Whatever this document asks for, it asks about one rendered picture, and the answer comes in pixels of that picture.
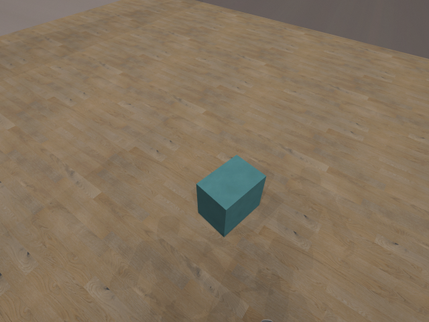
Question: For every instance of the carton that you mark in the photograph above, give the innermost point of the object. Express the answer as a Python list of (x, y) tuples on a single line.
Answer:
[(230, 193)]

